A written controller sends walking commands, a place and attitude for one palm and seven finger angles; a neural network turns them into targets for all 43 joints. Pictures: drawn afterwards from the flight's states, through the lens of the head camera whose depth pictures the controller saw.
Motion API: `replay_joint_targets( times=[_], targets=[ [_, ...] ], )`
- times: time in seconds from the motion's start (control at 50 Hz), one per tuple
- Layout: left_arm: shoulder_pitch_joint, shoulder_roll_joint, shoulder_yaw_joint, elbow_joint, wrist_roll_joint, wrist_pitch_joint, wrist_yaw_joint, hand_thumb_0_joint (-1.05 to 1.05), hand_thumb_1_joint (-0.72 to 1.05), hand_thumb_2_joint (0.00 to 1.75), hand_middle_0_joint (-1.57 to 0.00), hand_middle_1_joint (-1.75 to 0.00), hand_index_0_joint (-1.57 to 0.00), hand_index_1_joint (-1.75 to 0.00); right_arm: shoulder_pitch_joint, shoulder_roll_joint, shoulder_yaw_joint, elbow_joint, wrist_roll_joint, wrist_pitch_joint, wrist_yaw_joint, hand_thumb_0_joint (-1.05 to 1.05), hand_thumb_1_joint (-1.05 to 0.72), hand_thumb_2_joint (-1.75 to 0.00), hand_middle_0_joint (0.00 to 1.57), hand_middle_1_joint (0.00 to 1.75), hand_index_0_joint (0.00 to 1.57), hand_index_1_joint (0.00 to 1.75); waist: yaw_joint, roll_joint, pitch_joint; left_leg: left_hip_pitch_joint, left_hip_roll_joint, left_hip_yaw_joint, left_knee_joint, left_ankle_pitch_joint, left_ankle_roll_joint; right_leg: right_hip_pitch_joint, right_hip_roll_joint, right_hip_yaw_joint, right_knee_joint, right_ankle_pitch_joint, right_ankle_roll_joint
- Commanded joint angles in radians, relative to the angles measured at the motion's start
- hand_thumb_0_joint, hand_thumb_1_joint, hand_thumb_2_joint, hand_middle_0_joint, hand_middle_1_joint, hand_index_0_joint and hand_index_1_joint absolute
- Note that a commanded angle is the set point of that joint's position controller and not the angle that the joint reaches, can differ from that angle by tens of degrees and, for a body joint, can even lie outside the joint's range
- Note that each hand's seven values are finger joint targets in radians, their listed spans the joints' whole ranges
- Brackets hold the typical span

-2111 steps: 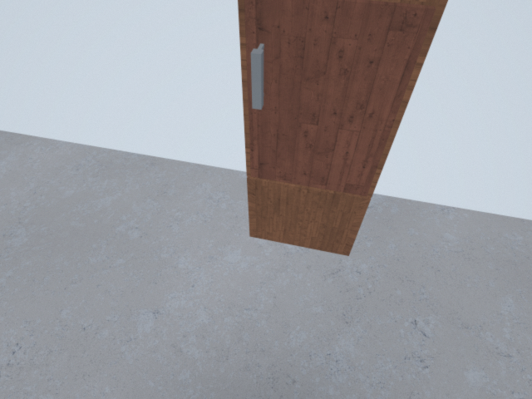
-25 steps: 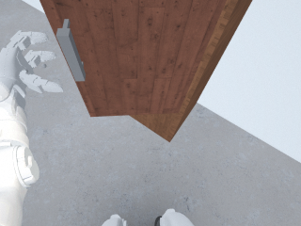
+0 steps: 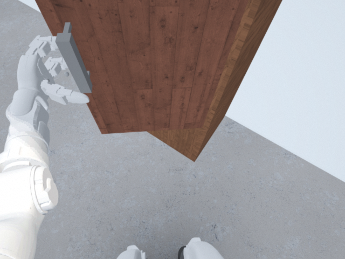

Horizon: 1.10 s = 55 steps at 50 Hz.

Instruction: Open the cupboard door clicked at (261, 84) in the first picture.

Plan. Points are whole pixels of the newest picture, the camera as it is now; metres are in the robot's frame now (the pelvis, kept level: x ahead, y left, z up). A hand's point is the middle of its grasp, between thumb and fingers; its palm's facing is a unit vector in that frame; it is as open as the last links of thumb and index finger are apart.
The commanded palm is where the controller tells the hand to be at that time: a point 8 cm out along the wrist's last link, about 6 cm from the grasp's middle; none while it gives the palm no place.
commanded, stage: slide the fingers in behind the handle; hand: left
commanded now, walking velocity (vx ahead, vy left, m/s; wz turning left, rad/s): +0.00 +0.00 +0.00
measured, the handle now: (77, 60) +0.55 +0.19 +0.10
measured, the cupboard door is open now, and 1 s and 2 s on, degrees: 40 40 40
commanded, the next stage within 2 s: close the thumb around the handle in 1.00 s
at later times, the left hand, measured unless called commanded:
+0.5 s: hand (83, 74) +0.50 +0.17 +0.10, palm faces +0.02 -1.00 +0.00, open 14.0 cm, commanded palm +0.47 +0.22 +0.10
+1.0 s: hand (79, 78) +0.49 +0.17 +0.10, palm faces +0.03 -1.00 -0.01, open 14.0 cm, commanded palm +0.47 +0.22 +0.10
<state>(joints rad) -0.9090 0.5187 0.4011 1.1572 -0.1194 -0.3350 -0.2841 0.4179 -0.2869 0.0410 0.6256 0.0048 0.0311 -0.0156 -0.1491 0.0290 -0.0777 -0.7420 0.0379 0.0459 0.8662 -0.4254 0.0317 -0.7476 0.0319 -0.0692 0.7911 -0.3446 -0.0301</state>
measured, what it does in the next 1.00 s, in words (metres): stands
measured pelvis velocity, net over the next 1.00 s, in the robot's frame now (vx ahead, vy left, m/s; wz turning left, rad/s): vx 0.00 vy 0.00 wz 0.00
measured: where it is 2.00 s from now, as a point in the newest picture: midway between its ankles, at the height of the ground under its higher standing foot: outside the picture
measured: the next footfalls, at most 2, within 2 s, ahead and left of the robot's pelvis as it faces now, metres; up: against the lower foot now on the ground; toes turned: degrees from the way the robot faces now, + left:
none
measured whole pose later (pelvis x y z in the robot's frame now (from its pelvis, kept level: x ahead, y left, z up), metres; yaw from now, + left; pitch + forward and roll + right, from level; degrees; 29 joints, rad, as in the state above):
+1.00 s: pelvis +0.00 +0.00 +0.00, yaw +0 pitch +16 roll -2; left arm -0.87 0.43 0.35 1.13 -0.12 -0.35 -0.20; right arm 0.41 -0.28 0.03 0.63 0.00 0.02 0.00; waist -0.13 0.03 -0.09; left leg -0.70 0.03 0.05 0.84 -0.42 0.03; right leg -0.72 0.03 -0.07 0.78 -0.35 -0.04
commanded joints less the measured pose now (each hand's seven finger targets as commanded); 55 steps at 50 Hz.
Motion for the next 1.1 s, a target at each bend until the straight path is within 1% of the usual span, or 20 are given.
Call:
replay_joint_targets(
  times=[0.0, 0.06, 0.1, 0.16, 0.2, 0.26, 0.28, 0.36, 0.44, 0.5, 0.56, 0.58, 0.64, 0.78, 0.86, 0.92, 0.96, 0.98, 1.06, 1.08],
  targets=[
    [-0.422, 0.256, 0.030, -0.172, -0.008, -0.032, 0.010, 0.00, -0.50, 0.30, -0.30, -1.20, -0.30, -1.20, 0.152, -0.166, -0.064, -0.058, 0.000, -0.021, -0.018, 0.00, -0.90, -0.90, 0.20, 0.30, 0.20, 0.30, 0.000, 0.058, -0.430, 0.213, -0.023, -0.068, -0.093, 0.350, 0.005, 0.247, 0.010, 0.057, -0.066, 0.330, 0.010],
    [-0.436, 0.235, 0.016, -0.214, -0.001, -0.048, 0.029, 0.00, -0.50, 0.30, -0.30, -1.20, -0.30, -1.20, 0.154, -0.161, -0.065, -0.065, -0.003, -0.023, -0.013, 0.00, -0.90, -0.90, 0.20, 0.30, 0.20, 0.30, -0.005, 0.071, -0.424, 0.239, -0.022, -0.069, -0.089, 0.372, 0.006, 0.225, 0.013, 0.054, -0.064, 0.334, 0.008],
    [-0.433, 0.264, 0.040, -0.214, 0.002, -0.060, 0.042, 0.00, -0.50, 0.30, -0.30, -1.20, -0.30, -1.20, 0.155, -0.163, -0.067, -0.061, -0.003, -0.021, -0.012, 0.00, -0.90, -0.90, 0.20, 0.30, 0.20, 0.30, 0.002, 0.065, -0.440, 0.231, -0.022, -0.068, -0.085, 0.371, 0.003, 0.238, 0.014, 0.060, -0.062, 0.339, 0.010],
    [-0.467, 0.229, 0.018, -0.223, -0.001, -0.069, 0.052, 0.00, -0.50, 0.30, -0.30, -1.20, -0.30, -1.20, 0.155, -0.159, -0.067, -0.062, -0.004, -0.026, -0.011, 0.00, -0.90, -0.90, 0.20, 0.30, 0.20, 0.30, -0.013, 0.057, -0.436, 0.224, -0.025, -0.062, -0.084, 0.354, 0.008, 0.245, 0.014, 0.065, -0.064, 0.341, 0.011],
    [-0.467, 0.252, 0.032, -0.209, 0.008, -0.070, 0.059, 0.00, -0.50, 0.30, -0.30, -1.20, -0.30, -1.20, 0.159, -0.161, -0.067, -0.054, -0.004, -0.026, -0.011, 0.00, -0.90, -0.90, 0.20, 0.30, 0.20, 0.30, -0.007, 0.051, -0.446, 0.216, -0.025, -0.065, -0.086, 0.341, 0.006, 0.252, 0.012, 0.065, -0.062, 0.334, 0.013],
    [-0.473, 0.249, 0.032, -0.245, 0.012, -0.077, 0.068, 0.00, -0.50, 0.30, -0.30, -1.20, -0.30, -1.20, 0.157, -0.158, -0.069, -0.060, -0.005, -0.030, -0.010, 0.00, -0.90, -0.90, 0.20, 0.30, 0.20, 0.30, 0.001, 0.098, -0.476, 0.243, -0.029, -0.061, -0.082, 0.374, 0.006, 0.263, 0.011, 0.068, -0.057, 0.362, 0.009],
    [-0.462, 0.223, 0.012, -0.252, 0.015, -0.078, 0.067, 0.00, -0.50, 0.30, -0.30, -1.20, -0.30, -1.20, 0.154, -0.153, -0.069, -0.059, -0.005, -0.029, -0.008, 0.00, -0.90, -0.90, 0.20, 0.30, 0.20, 0.30, 0.000, 0.122, -0.505, 0.271, -0.027, -0.061, -0.079, 0.398, 0.002, 0.255, 0.011, 0.066, -0.054, 0.378, 0.010],
    [-0.452, 0.141, -0.038, -0.241, -0.005, -0.073, 0.064, 0.00, -0.50, 0.30, -0.30, -1.20, -0.30, -1.20, 0.152, -0.150, -0.070, -0.054, -0.004, -0.031, -0.005, 0.00, -0.90, -0.90, 0.20, 0.30, 0.20, 0.30, -0.017, 0.058, -0.458, 0.266, -0.025, -0.064, -0.085, 0.402, 0.006, 0.250, 0.016, 0.058, -0.063, 0.386, 0.010],
    [-0.440, 0.158, -0.011, -0.215, -0.012, -0.055, 0.073, 0.00, -0.50, 0.30, -0.30, -1.20, -0.30, -1.20, 0.148, -0.154, -0.070, -0.047, -0.003, -0.031, -0.004, 0.00, -0.90, -0.90, 0.20, 0.30, 0.20, 0.30, -0.008, 0.030, -0.434, 0.222, -0.029, -0.056, -0.095, 0.357, 0.006, 0.274, 0.012, 0.064, -0.071, 0.376, 0.013],
    [-0.438, 0.200, 0.021, -0.230, 0.004, -0.064, 0.092, 0.00, -0.50, 0.30, -0.30, -1.20, -0.30, -1.20, 0.148, -0.150, -0.070, -0.049, -0.005, -0.030, -0.003, 0.00, -0.90, -0.90, 0.20, 0.30, 0.20, 0.30, 0.006, 0.056, -0.442, 0.220, -0.032, -0.051, -0.089, 0.379, 0.007, 0.284, 0.009, 0.069, -0.064, 0.399, 0.012],
    [-0.440, 0.138, -0.023, -0.264, 0.007, -0.082, 0.104, 0.00, -0.50, 0.30, -0.30, -1.20, -0.30, -1.20, 0.147, -0.140, -0.071, -0.056, -0.008, -0.035, 0.003, 0.00, -0.90, -0.90, 0.20, 0.30, 0.20, 0.30, -0.003, 0.057, -0.453, 0.251, -0.032, -0.052, -0.087, 0.417, 0.007, 0.281, 0.011, 0.063, -0.057, 0.426, 0.011],
    [-0.420, 0.154, -0.005, -0.258, 0.011, -0.085, 0.107, 0.00, -0.50, 0.30, -0.30, -1.20, -0.30, -1.20, 0.143, -0.141, -0.073, -0.054, -0.008, -0.034, 0.004, 0.00, -0.90, -0.90, 0.20, 0.30, 0.20, 0.30, 0.013, 0.083, -0.468, 0.255, -0.032, -0.050, -0.083, 0.420, 0.002, 0.279, 0.010, 0.066, -0.054, 0.425, 0.010],
    [-0.426, 0.174, 0.003, -0.238, 0.010, -0.081, 0.110, 0.00, -0.50, 0.30, -0.30, -1.20, -0.30, -1.20, 0.140, -0.148, -0.072, -0.056, -0.004, -0.032, 0.003, 0.00, -0.90, -0.90, 0.20, 0.30, 0.20, 0.30, 0.004, 0.021, -0.442, 0.213, -0.033, -0.047, -0.092, 0.368, 0.007, 0.300, 0.010, 0.072, -0.062, 0.403, 0.014],
    [-0.391, 0.172, 0.013, -0.273, -0.003, -0.094, 0.087, 0.00, -0.50, 0.30, -0.30, -1.20, -0.30, -1.20, 0.133, -0.145, -0.075, -0.059, -0.003, -0.034, 0.000, 0.00, -0.90, -0.90, 0.20, 0.30, 0.20, 0.30, 0.021, 0.059, -0.501, 0.255, -0.035, -0.044, -0.089, 0.425, 0.004, 0.330, 0.010, 0.072, -0.055, 0.458, 0.010],
    [-0.398, 0.143, -0.016, -0.211, -0.008, -0.071, 0.074, 0.00, -0.50, 0.30, -0.30, -1.20, -0.30, -1.20, 0.130, -0.148, -0.071, -0.054, 0.001, -0.031, -0.005, 0.00, -0.90, -0.90, 0.20, 0.30, 0.20, 0.30, -0.002, 0.020, -0.393, 0.208, -0.035, -0.046, -0.102, 0.354, 0.009, 0.292, 0.010, 0.067, -0.073, 0.395, 0.010],
    [-0.403, 0.134, -0.023, -0.233, -0.008, -0.073, 0.075, 0.00, -0.50, 0.30, -0.30, -1.20, -0.30, -1.20, 0.127, -0.148, -0.073, -0.052, -0.001, -0.034, -0.005, 0.00, -0.90, -0.90, 0.20, 0.30, 0.20, 0.30, 0.006, 0.055, -0.425, 0.242, -0.033, -0.052, -0.102, 0.357, 0.004, 0.268, 0.008, 0.064, -0.072, 0.372, 0.009],
    [-0.457, 0.092, -0.064, -0.270, -0.013, -0.089, 0.076, 0.00, -0.50, 0.30, -0.30, -1.20, -0.30, -1.20, 0.127, -0.144, -0.072, -0.048, -0.001, -0.040, -0.004, 0.00, -0.90, -0.90, 0.20, 0.30, 0.20, 0.30, -0.012, 0.083, -0.424, 0.282, -0.030, -0.063, -0.100, 0.376, 0.001, 0.231, 0.011, 0.056, -0.069, 0.358, 0.006],
    [-0.462, 0.113, -0.041, -0.279, -0.013, -0.096, 0.081, 0.00, -0.50, 0.30, -0.30, -1.20, -0.30, -1.20, 0.131, -0.147, -0.076, -0.041, -0.005, -0.041, -0.003, 0.00, -0.90, -0.90, 0.20, 0.30, 0.20, 0.30, -0.004, 0.081, -0.456, 0.301, -0.028, -0.069, -0.095, 0.390, -0.002, 0.231, 0.012, 0.055, -0.065, 0.360, 0.007],
    [-0.450, 0.128, -0.023, -0.237, -0.014, -0.099, 0.097, 0.00, -0.50, 0.30, -0.30, -1.20, -0.30, -1.20, 0.132, -0.152, -0.075, -0.034, -0.004, -0.044, -0.005, 0.00, -0.90, -0.90, 0.20, 0.30, 0.20, 0.30, -0.003, 0.031, -0.428, 0.271, -0.029, -0.073, -0.100, 0.371, -0.001, 0.235, 0.013, 0.051, -0.065, 0.343, 0.006],
    [-0.451, 0.123, -0.031, -0.251, -0.007, -0.101, 0.099, 0.00, -0.50, 0.30, -0.30, -1.20, -0.30, -1.20, 0.125, -0.150, -0.076, -0.037, -0.003, -0.046, -0.003, 0.00, -0.90, -0.90, 0.20, 0.30, 0.20, 0.30, 0.001, 0.075, -0.444, 0.288, -0.029, -0.072, -0.101, 0.373, -0.005, 0.223, 0.011, 0.052, -0.062, 0.337, 0.007]
  ],
)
